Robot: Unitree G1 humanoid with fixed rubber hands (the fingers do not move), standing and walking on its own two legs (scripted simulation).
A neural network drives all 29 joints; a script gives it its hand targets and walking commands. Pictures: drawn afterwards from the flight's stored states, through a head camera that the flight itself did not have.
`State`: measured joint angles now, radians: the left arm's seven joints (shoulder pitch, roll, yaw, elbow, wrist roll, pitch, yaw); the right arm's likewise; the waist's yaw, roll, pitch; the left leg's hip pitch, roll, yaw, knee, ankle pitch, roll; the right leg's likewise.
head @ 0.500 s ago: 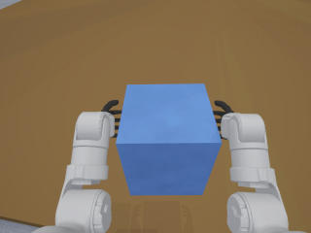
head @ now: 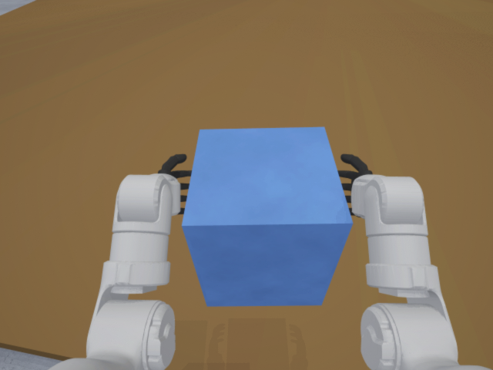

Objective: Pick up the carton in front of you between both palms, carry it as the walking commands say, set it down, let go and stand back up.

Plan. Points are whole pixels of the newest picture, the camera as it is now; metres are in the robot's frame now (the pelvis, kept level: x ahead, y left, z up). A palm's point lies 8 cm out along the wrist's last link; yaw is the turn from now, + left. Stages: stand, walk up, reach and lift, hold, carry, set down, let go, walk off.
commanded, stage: carry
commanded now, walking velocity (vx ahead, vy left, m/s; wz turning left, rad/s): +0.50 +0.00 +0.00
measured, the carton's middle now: (263, 220) +0.35 +0.00 +0.06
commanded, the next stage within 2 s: none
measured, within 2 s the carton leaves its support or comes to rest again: neither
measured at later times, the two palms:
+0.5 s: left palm (167, 116) +0.51 +0.18 +0.17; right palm (326, 106) +0.54 -0.12 +0.18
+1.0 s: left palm (152, 45) +0.87 +0.30 +0.16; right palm (261, 31) +0.91 +0.00 +0.19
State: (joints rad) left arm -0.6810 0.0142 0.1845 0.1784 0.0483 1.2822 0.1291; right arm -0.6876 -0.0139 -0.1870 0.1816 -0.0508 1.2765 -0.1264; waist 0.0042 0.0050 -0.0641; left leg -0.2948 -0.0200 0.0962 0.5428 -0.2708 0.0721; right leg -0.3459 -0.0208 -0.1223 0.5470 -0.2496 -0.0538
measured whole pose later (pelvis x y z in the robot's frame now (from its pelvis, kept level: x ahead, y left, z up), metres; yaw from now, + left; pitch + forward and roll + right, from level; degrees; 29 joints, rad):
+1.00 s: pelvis +0.50 +0.09 +0.05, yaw +2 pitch +3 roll -2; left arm -0.80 -0.03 0.22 -0.19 0.02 1.30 0.19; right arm -0.76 0.06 -0.36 -0.24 -0.06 1.29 -0.10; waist 0.13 -0.06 0.22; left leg -0.62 -0.06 -0.14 1.72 -0.46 0.06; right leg -0.52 0.15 -0.22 0.79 -0.35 -0.21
